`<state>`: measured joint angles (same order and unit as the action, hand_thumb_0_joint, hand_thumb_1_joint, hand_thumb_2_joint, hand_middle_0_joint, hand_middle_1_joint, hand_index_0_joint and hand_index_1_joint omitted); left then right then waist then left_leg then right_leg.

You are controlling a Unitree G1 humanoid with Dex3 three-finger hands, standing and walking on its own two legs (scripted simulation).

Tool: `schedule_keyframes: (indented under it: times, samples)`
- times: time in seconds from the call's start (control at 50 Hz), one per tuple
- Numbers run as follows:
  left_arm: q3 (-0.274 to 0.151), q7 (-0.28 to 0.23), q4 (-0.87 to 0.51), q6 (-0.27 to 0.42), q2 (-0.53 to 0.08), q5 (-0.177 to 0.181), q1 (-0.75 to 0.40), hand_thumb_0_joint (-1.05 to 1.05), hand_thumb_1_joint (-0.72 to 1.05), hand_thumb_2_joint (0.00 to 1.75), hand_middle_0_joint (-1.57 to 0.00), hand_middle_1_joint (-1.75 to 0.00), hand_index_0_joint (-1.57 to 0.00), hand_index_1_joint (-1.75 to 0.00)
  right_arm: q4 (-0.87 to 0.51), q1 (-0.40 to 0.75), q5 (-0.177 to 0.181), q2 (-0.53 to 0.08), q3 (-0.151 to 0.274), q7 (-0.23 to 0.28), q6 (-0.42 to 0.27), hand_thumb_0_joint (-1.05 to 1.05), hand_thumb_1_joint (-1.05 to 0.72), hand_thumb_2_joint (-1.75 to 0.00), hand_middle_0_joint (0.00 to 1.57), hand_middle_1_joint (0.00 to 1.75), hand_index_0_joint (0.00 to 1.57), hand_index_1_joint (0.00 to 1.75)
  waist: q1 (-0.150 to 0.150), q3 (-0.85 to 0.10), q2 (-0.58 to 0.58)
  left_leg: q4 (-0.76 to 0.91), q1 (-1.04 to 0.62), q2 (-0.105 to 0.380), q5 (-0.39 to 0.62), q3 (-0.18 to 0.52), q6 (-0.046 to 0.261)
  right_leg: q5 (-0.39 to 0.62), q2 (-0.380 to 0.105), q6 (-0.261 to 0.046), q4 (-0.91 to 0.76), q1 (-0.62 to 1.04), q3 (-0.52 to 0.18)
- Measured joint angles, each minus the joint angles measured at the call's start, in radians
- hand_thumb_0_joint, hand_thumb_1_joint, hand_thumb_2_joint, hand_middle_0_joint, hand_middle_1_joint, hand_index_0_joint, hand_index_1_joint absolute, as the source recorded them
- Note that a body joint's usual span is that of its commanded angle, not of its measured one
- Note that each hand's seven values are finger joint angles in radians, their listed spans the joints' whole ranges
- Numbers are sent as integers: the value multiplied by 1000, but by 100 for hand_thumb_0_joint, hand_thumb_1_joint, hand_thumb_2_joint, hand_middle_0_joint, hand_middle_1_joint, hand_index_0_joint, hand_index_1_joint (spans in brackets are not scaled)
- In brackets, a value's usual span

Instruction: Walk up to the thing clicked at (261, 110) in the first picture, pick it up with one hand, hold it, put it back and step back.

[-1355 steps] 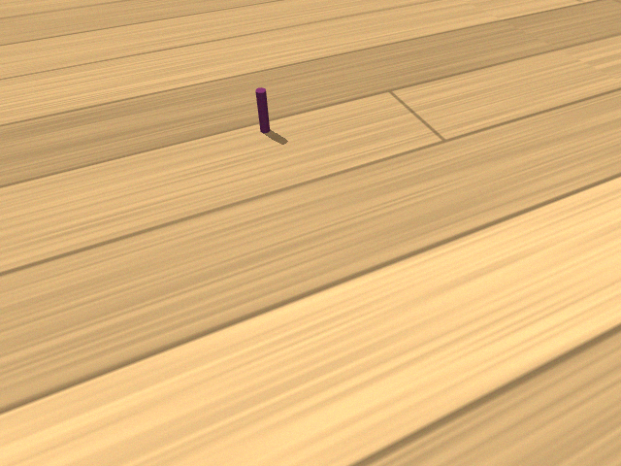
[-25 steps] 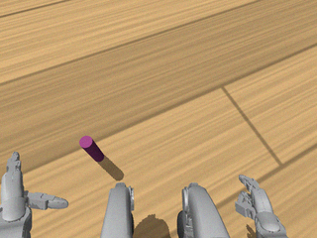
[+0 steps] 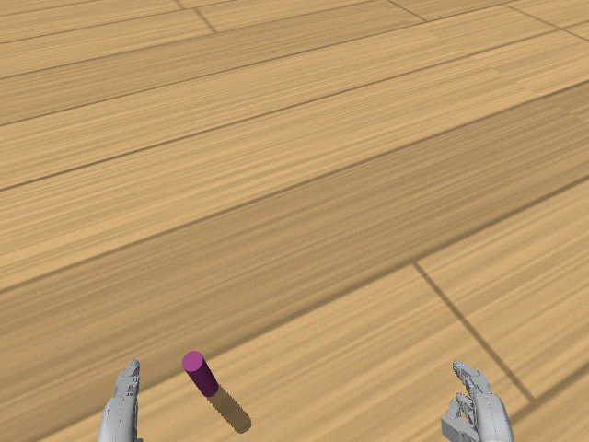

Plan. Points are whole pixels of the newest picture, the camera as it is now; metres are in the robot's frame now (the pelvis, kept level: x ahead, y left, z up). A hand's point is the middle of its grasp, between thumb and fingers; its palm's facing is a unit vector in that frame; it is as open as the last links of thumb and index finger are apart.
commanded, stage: home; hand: left
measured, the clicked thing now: (201, 375) +0.41 +0.28 -0.59
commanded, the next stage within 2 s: stand in 1.66 s
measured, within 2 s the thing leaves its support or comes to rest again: neither
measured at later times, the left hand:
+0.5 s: hand out of the picture +0.16 +0.17 -0.05, palm faces +0.11 -0.95 -0.29, open 17.5 cm
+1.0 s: hand out of the picture +0.16 +0.18 -0.05, palm faces +0.10 -0.95 -0.29, open 17.7 cm
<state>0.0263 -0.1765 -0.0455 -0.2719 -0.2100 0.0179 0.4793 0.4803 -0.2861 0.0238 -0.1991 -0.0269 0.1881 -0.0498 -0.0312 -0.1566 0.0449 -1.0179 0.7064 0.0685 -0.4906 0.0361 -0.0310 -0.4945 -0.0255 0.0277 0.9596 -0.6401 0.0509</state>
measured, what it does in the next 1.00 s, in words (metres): stands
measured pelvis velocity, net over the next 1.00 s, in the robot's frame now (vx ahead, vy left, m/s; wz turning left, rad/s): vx -0.01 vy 0.00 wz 0.00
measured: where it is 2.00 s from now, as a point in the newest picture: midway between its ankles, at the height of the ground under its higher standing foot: outside the picture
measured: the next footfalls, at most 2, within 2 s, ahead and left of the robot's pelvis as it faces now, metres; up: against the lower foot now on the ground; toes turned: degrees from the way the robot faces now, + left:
none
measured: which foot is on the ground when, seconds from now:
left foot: down 0.00-1.00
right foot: down 0.00-1.00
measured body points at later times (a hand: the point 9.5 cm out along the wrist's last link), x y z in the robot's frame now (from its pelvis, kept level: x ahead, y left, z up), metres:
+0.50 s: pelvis -0.01 -0.01 +0.01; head +0.01 +0.00 +0.46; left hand +0.15 +0.22 -0.03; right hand +0.15 -0.25 -0.06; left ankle +0.01 +0.13 -0.68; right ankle -0.01 -0.14 -0.68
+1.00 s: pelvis -0.01 +0.00 +0.01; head +0.01 +0.00 +0.46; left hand +0.15 +0.23 -0.03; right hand +0.15 -0.24 -0.06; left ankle +0.01 +0.13 -0.68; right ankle -0.01 -0.14 -0.68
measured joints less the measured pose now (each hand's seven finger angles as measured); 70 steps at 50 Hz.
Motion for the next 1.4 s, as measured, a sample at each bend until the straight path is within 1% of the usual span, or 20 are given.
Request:
schedule_keyframes:
  times: [0.2,0.38,0.7,1.0,1.4]
  samples:
    - [-10,21,26,-6,3,-11,-8,-1,-53,6,-6,-5,-6,-5,4,30,-15,-5,4,-6,-44,1,-90,-90,21,30,20,30,16,43,-11,32,-43,-3,22,2,-4,16,-2,-3,-25,41,3]
    - [-11,28,36,2,8,-13,-23,-1,-55,5,-6,-5,-6,-5,25,24,-17,-10,5,-9,-60,2,-90,-90,21,30,20,30,13,55,-11,52,-60,-1,36,3,-6,29,1,-6,-43,57,4]
    - [-13,36,54,9,9,-14,-23,-1,-57,3,-5,-4,-6,-5,43,12,-16,-8,9,-9,-69,2,-90,-90,21,30,20,30,8,57,-9,62,-69,1,44,-2,-5,38,3,-6,-51,62,-1]
    - [-12,40,54,12,9,-15,-25,-1,-59,2,-5,-4,-5,-4,45,19,-18,-6,7,-9,-82,2,-90,-90,21,30,20,30,14,61,-11,66,-72,0,43,-5,-4,38,2,-5,-55,65,-3]
    - [-15,41,58,9,11,-15,-29,-1,-59,2,-5,-4,-5,-4,49,23,-20,-5,8,-10,-76,2,-91,-90,21,30,20,30,14,61,-13,69,-81,-2,40,-3,-3,36,1,-3,-62,76,-2]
